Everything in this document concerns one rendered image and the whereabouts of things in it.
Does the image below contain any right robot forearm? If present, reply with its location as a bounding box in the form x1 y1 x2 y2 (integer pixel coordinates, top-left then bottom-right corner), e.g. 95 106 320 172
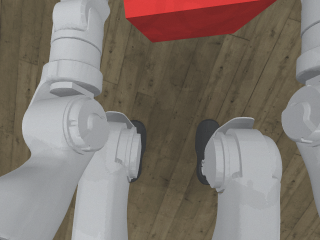
296 0 320 85

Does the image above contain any robot right thigh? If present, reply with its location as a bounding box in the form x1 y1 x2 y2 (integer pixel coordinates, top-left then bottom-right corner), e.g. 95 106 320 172
207 128 281 240

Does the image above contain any carton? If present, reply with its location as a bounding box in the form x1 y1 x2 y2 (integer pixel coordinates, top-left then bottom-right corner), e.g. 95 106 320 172
123 0 277 43

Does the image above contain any left robot forearm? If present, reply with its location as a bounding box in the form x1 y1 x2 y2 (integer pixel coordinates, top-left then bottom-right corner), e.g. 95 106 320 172
28 0 110 108

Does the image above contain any robot left foot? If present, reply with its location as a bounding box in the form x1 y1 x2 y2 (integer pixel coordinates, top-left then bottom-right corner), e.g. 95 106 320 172
130 120 147 183

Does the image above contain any left robot upper arm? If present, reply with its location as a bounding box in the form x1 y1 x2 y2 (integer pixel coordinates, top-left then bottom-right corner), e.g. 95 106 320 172
0 94 110 240

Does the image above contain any right robot upper arm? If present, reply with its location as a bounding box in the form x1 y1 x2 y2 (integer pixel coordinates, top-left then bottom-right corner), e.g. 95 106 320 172
281 81 320 218

